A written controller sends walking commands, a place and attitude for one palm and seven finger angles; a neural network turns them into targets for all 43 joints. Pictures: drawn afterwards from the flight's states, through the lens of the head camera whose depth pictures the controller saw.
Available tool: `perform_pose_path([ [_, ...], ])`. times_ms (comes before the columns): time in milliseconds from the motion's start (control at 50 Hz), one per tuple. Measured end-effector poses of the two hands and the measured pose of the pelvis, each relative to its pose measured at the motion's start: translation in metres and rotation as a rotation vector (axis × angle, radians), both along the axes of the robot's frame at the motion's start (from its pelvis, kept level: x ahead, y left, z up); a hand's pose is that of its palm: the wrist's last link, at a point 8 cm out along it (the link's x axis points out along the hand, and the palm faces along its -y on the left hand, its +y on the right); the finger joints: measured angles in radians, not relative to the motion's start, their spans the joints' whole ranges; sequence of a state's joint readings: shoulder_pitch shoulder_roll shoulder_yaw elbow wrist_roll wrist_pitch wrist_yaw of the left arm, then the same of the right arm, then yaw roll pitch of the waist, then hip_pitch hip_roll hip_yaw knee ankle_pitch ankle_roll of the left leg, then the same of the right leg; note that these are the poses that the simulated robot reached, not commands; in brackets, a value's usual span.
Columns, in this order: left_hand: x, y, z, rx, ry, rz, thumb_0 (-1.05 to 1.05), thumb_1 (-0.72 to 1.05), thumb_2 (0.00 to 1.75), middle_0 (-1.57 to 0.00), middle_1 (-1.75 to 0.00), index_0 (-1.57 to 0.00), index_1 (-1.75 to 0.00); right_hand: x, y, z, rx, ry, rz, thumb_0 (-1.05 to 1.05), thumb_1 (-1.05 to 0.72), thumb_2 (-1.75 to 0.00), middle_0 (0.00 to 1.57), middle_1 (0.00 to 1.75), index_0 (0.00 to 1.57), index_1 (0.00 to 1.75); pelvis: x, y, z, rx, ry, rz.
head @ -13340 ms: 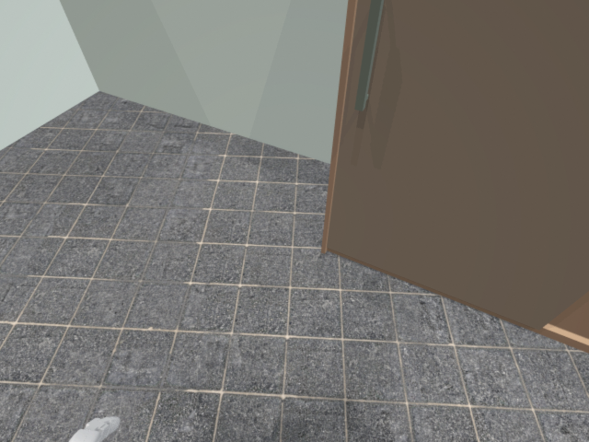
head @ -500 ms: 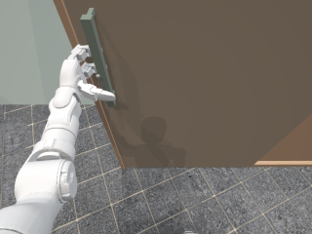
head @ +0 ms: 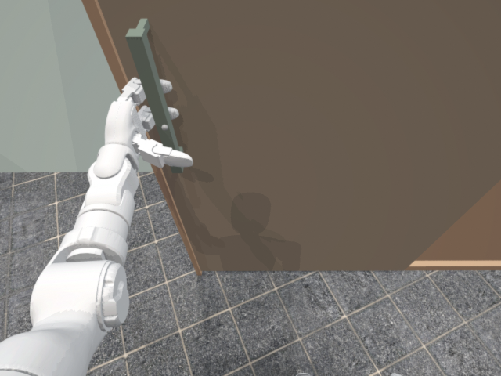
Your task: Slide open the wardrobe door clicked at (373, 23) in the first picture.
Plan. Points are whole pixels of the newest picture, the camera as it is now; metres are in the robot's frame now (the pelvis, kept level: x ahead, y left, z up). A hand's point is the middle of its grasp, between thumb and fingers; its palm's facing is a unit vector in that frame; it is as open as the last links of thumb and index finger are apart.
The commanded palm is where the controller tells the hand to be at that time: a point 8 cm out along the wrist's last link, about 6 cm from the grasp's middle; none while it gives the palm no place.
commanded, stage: slide the fingers in behind the handle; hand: left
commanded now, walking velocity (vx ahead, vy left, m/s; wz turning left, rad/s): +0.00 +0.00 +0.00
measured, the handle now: (163, 108) +0.53 +0.14 +0.13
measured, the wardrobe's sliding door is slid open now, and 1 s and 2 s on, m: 0.00 0.00 0.00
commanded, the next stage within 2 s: grip the handle and tug to test in 0.64 s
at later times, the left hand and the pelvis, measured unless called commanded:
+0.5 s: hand (168, 125) +0.48 +0.12 +0.14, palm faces -0.05 -1.00 -0.01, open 14.0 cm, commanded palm +0.45 +0.18 +0.14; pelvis -0.01 +0.00 +0.00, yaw +0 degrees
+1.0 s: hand (162, 126) +0.48 +0.13 +0.14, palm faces -0.05 -1.00 +0.00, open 12.4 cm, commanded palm +0.45 +0.18 +0.14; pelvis +0.01 +0.01 +0.00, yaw +0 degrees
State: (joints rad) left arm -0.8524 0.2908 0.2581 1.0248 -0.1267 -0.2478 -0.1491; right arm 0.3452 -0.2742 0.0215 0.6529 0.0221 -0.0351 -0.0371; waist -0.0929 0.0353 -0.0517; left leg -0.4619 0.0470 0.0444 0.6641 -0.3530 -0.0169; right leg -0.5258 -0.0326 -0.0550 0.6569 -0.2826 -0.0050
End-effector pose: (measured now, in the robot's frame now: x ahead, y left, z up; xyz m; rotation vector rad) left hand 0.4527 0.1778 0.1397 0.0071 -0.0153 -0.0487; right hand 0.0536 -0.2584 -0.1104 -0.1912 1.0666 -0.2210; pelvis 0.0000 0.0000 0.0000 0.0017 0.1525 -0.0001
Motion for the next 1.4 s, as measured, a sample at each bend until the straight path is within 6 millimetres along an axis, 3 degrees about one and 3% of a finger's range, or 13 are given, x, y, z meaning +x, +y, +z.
perform_pose_path([
  [500,0.008,-0.004,-0.003,0.0,0.0,-0.002,-0.01,-0.5,0.3,-0.3,-1.2,-0.3,-1.2,-0.034,0.004,-0.003,-0.004,0.063,-0.033,0.01,-0.9,-0.9,0.2,0.3,0.2,0.3,-0.006,0.005,-0.002,0.0,0.017,-0.009],
  [840,0.01,-0.001,-0.007,-0.012,0.011,0.009,-0.01,-0.48,0.31,-0.3,-1.2,-0.3,-1.21,-0.014,0.007,-0.001,-0.001,0.039,-0.021,0.01,-0.9,-0.9,0.2,0.3,0.2,0.3,0.002,0.007,-0.001,-0.003,0.017,-0.009],
  [960,0.007,0.006,-0.002,-0.004,-0.012,0.006,-0.01,-0.33,0.37,-0.32,-1.22,-0.32,-1.23,-0.004,0.008,0.0,0.003,0.019,-0.013,0.01,-0.9,-0.9,0.2,0.3,0.2,0.3,0.005,0.007,0.0,-0.005,0.015,-0.008],
  [1140,0.006,0.0,-0.005,-0.008,0.012,-0.003,0.0,0.04,0.53,-0.36,-1.27,-0.36,-1.28,0.007,0.009,0.0,-0.002,0.007,0.013,0.01,-0.9,-0.9,0.2,0.3,0.2,0.3,0.004,0.007,0.0,-0.006,0.011,0.005],
  [1400,0.013,-0.005,-0.007,-0.003,0.02,0.004,0.01,0.63,0.78,-0.42,-1.36,-0.42,-1.37,-0.008,0.008,-0.003,0.003,0.037,-0.01,0.01,-0.9,-0.9,0.2,0.3,0.2,0.3,0.003,0.005,-0.001,-0.003,0.02,-0.002],
])
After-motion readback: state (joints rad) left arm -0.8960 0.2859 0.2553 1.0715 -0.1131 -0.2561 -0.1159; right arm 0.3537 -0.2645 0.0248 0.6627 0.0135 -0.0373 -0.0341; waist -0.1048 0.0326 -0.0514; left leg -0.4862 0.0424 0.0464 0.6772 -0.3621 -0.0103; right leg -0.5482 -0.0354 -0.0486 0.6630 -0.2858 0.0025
